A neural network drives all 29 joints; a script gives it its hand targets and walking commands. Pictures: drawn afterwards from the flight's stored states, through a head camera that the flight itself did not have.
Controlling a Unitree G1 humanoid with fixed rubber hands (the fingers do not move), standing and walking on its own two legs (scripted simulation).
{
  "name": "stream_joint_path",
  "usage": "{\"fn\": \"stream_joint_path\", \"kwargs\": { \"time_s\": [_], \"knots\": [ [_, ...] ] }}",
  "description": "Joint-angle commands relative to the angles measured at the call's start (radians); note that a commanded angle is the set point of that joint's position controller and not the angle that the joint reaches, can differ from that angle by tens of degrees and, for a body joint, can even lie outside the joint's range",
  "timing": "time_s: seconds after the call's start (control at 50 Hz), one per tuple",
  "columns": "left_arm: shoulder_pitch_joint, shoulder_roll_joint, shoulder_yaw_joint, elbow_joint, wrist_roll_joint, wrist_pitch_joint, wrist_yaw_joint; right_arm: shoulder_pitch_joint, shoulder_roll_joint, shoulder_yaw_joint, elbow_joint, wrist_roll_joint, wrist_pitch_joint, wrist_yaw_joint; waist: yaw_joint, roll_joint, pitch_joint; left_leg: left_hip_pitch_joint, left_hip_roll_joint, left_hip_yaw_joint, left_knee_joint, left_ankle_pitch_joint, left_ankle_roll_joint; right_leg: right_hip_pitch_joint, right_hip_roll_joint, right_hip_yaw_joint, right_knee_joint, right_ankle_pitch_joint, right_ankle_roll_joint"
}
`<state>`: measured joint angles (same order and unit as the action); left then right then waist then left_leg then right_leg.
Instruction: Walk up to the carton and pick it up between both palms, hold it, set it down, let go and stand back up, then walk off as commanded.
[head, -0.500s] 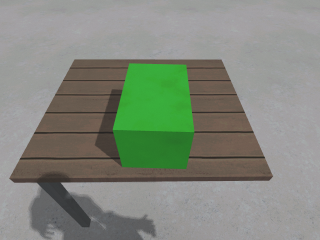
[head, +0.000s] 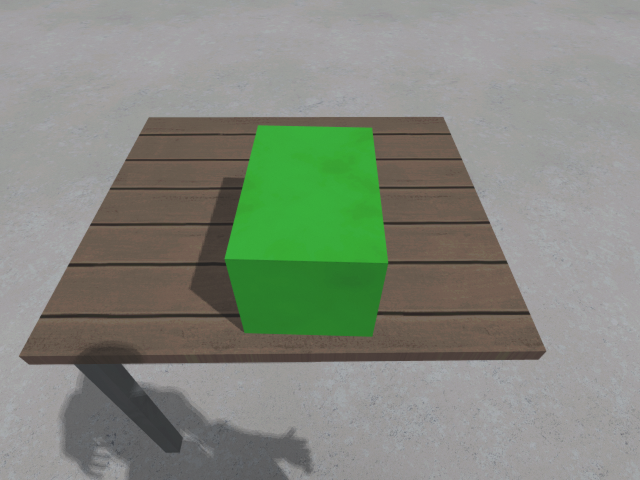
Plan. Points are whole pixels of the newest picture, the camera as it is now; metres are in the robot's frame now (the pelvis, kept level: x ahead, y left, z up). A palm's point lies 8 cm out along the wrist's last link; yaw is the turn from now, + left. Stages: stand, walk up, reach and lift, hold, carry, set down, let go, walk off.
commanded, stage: stand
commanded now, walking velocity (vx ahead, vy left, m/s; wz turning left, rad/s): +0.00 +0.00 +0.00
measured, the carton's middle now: (311, 224) +0.53 +0.01 -0.01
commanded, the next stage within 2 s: walk up in 0.42 s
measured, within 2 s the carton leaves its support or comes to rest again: neither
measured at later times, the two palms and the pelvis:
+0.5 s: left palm out of the picture +0.06 +0.29 -0.12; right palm out of the picture +0.06 -0.29 -0.13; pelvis +0.00 +0.00 +0.00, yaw +0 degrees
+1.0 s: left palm out of the picture +0.05 +0.28 -0.13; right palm out of the picture +0.05 -0.32 -0.13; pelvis -0.01 -0.01 -0.01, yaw +2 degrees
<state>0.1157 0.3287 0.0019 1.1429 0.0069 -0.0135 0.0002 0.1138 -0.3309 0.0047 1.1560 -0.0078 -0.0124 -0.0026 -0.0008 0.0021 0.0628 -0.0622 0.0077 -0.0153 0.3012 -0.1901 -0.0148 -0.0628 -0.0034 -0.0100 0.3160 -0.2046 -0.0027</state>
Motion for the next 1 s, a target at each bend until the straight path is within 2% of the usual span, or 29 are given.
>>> {"fn": "stream_joint_path", "kwargs": {
  "time_s": [0.0,0.02,0.06,0.08,0.14,0.18,0.2,0.22,0.24,0.28,0.3,0.44,0.52,0.56,0.58,0.6,0.62,0.64,0.66,0.7,0.76,0.78,0.82,0.84,0.9,0.92,0.94,0.96,0.98],
  "knots": [
    [-0.035,0.208,0.035,-0.067,0.0,-0.02,0.016,-0.02,-0.235,-0.039,-0.058,0.002,-0.024,-0.017,-0.001,-0.03,-0.059,0.001,0.127,-0.093,-0.037,0.233,0.035,-0.012,-0.129,0.104,-0.055,0.227,-0.023],
    [-0.03,0.219,0.038,-0.067,-0.003,-0.026,0.016,-0.032,-0.226,-0.041,-0.056,-0.001,-0.024,-0.015,0.005,0.012,-0.076,0.007,0.127,-0.089,-0.028,0.24,0.034,0.0,-0.134,0.112,-0.054,0.247,-0.023],
    [-0.039,0.245,0.047,-0.063,-0.003,-0.021,0.018,-0.033,-0.221,-0.038,-0.063,0.003,-0.019,-0.013,-0.006,0.008,-0.075,0.014,0.126,-0.082,-0.027,0.252,0.03,-0.014,-0.131,0.108,-0.053,0.245,-0.023],
    [-0.037,0.233,0.04,-0.067,-0.001,-0.022,0.014,-0.041,-0.228,-0.039,-0.064,0.0,-0.02,-0.014,0.0,-0.009,-0.073,0.003,0.128,-0.081,-0.026,0.247,0.033,-0.007,-0.128,0.109,-0.054,0.246,-0.025],
    [-0.027,0.223,0.039,-0.062,-0.004,-0.017,0.015,-0.036,-0.231,-0.039,-0.055,0.0,-0.021,-0.018,0.005,0.003,-0.063,-0.004,0.126,-0.089,-0.035,0.231,0.034,-0.009,-0.13,0.108,-0.053,0.221,-0.022],
    [-0.039,0.235,0.046,-0.066,-0.002,-0.017,0.012,-0.035,-0.206,-0.03,-0.054,-0.002,-0.021,-0.019,0.009,-0.025,-0.069,-0.005,0.128,-0.089,-0.035,0.217,0.03,-0.01,-0.126,0.102,-0.049,0.197,-0.023],
    [-0.019,0.232,0.045,-0.06,-0.003,-0.022,0.014,-0.033,-0.225,-0.037,-0.054,0.001,-0.02,-0.018,0.007,0.001,-0.079,0.011,0.127,-0.081,-0.027,0.212,0.032,-0.01,-0.127,0.108,-0.054,0.198,-0.027],
    [-0.041,0.232,0.044,-0.062,0.004,-0.019,0.014,-0.034,-0.228,-0.041,-0.058,-0.004,-0.018,-0.018,-0.004,-0.018,-0.059,0.003,0.124,-0.082,-0.037,0.205,0.031,-0.027,-0.126,0.103,-0.053,0.201,-0.025],
    [-0.035,0.227,0.04,-0.065,0.0,-0.02,0.012,-0.034,-0.226,-0.037,-0.055,0.0,-0.017,-0.017,0.001,0.005,-0.071,0.002,0.126,-0.089,-0.031,0.223,0.035,-0.011,-0.13,0.11,-0.048,0.215,-0.026],
    [-0.024,0.21,0.035,-0.06,-0.003,-0.022,0.013,-0.031,-0.227,-0.039,-0.061,0.005,-0.02,-0.016,-0.008,-0.023,-0.086,0.021,0.127,-0.09,-0.025,0.251,0.029,-0.012,-0.124,0.098,-0.05,0.236,-0.021],
    [-0.03,0.231,0.038,-0.062,0.0,-0.022,0.016,-0.043,-0.228,-0.037,-0.06,0.006,-0.015,-0.018,-0.004,-0.003,-0.066,0.008,0.128,-0.091,-0.029,0.267,0.029,-0.01,-0.124,0.103,-0.051,0.254,-0.018],
    [-0.038,0.23,0.044,-0.07,-0.002,-0.021,0.017,-0.052,-0.223,-0.04,-0.067,-0.002,-0.017,-0.018,-0.002,0.002,-0.097,0.022,0.124,-0.081,-0.024,0.261,0.029,0.004,-0.127,0.102,-0.047,0.274,-0.023],
    [-0.035,0.208,0.041,-0.07,-0.004,-0.017,0.018,-0.038,-0.242,-0.045,-0.062,0.001,-0.018,-0.017,0.003,0.014,-0.06,-0.012,0.124,-0.082,-0.036,0.221,0.027,-0.005,-0.133,0.107,-0.054,0.231,-0.024],
    [-0.05,0.23,0.042,-0.072,-0.004,-0.017,0.016,-0.041,-0.207,-0.032,-0.065,0.004,-0.02,-0.016,-0.005,-0.035,-0.066,0.0,0.127,-0.086,-0.031,0.214,0.031,-0.014,-0.125,0.105,-0.045,0.219,-0.024],
    [-0.05,0.215,0.038,-0.074,0.004,-0.017,0.017,-0.039,-0.228,-0.039,-0.061,-0.002,-0.02,-0.016,-0.002,-0.017,-0.071,-0.005,0.126,-0.087,-0.035,0.209,0.035,-0.007,-0.129,0.103,-0.055,0.221,-0.023],
    [-0.045,0.264,0.069,-0.096,0.015,0.002,0.002,-0.018,-0.262,-0.067,-0.065,-0.001,-0.03,-0.026,-0.019,-0.051,-0.071,-0.013,0.137,-0.096,0.019,0.281,0.055,-0.028,-0.091,0.088,-0.012,0.278,-0.046],
    [-0.032,0.265,0.082,-0.1,0.016,0.011,0.0,0.015,-0.275,-0.078,-0.073,-0.003,-0.032,-0.031,-0.021,-0.024,-0.09,-0.02,0.156,-0.105,0.034,0.319,0.067,-0.023,-0.088,0.066,0.018,0.273,-0.052],
    [-0.017,0.239,0.08,-0.11,0.005,0.015,-0.001,-0.003,-0.255,-0.073,-0.073,-0.004,-0.033,-0.034,-0.003,-0.002,-0.09,-0.036,0.154,-0.1,0.045,0.327,0.073,-0.019,-0.092,0.072,0.023,0.278,-0.045],
    [-0.019,0.239,0.084,-0.12,0.009,0.019,-0.004,-0.003,-0.251,-0.079,-0.088,-0.005,-0.034,-0.037,-0.008,0.007,-0.102,-0.039,0.149,-0.099,0.058,0.325,0.071,-0.021,-0.092,0.065,0.033,0.27,-0.047],
    [-0.018,0.235,0.087,-0.132,0.011,0.028,-0.005,0.013,-0.26,-0.086,-0.098,-0.006,-0.032,-0.043,-0.016,0.031,-0.075,-0.089,0.162,-0.127,0.042,0.278,0.083,-0.029,-0.08,0.071,0.065,0.235,-0.052],
    [-0.009,0.232,0.09,-0.153,0.01,0.033,-0.008,-0.008,-0.269,-0.088,-0.119,-0.007,-0.029,-0.043,0.002,0.062,-0.096,-0.125,0.174,-0.156,0.047,0.221,0.107,-0.012,-0.08,0.085,0.088,0.186,-0.057],
    [-0.009,0.233,0.094,-0.161,0.017,0.034,-0.011,0.001,-0.27,-0.089,-0.129,-0.009,-0.029,-0.045,0.001,0.023,-0.086,-0.132,0.173,-0.154,0.052,0.171,0.101,-0.021,-0.087,0.078,0.08,0.174,-0.063],
    [-0.002,0.234,0.094,-0.166,0.019,0.032,-0.014,-0.021,-0.254,-0.086,-0.139,-0.008,-0.027,-0.044,0.004,0.036,-0.061,-0.152,0.14,-0.129,0.075,0.118,0.085,-0.041,-0.096,0.108,0.053,0.154,-0.078],
    [-0.009,0.246,0.095,-0.163,0.023,0.032,-0.014,-0.006,-0.256,-0.089,-0.136,-0.008,-0.025,-0.044,-0.004,-0.003,-0.048,-0.167,0.115,-0.118,0.106,0.096,0.079,-0.043,-0.104,0.124,0.042,0.152,-0.087],
    [-0.023,0.237,0.087,-0.155,0.014,0.007,-0.007,-0.027,-0.19,-0.072,-0.139,-0.009,-0.015,-0.024,0.011,-0.021,-0.071,-0.125,0.037,-0.054,0.171,-0.04,0.032,-0.076,-0.19,0.209,-0.07,0.021,-0.117],
    [-0.047,0.242,0.083,-0.148,0.015,0.004,-0.006,-0.007,-0.179,-0.07,-0.124,-0.006,-0.016,-0.021,-0.006,-0.078,-0.049,-0.109,0.029,-0.057,0.178,-0.076,0.028,-0.106,-0.205,0.227,-0.085,-0.004,-0.13],
    [-0.069,0.253,0.078,-0.149,0.017,0.002,-0.004,0.008,-0.192,-0.072,-0.113,-0.007,-0.018,-0.018,-0.019,-0.083,-0.033,-0.079,0.033,-0.059,0.181,-0.083,0.026,-0.14,-0.202,0.214,-0.084,0.001,-0.127],
    [-0.095,0.26,0.081,-0.149,0.02,0.003,-0.003,0.03,-0.198,-0.075,-0.1,-0.015,-0.02,-0.02,-0.034,-0.053,-0.002,-0.081,0.043,-0.057,0.152,-0.05,0.029,-0.152,-0.202,0.191,-0.071,0.04,-0.122],
    [-0.07,0.25,0.08,-0.145,0.011,0.003,-0.002,0.025,-0.219,-0.075,-0.1,-0.01,-0.024,-0.018,-0.016,-0.029,-0.028,-0.063,0.065,-0.087,0.108,0.032,0.035,-0.133,-0.17,0.16,-0.058,0.052,-0.098]
  ]
}}
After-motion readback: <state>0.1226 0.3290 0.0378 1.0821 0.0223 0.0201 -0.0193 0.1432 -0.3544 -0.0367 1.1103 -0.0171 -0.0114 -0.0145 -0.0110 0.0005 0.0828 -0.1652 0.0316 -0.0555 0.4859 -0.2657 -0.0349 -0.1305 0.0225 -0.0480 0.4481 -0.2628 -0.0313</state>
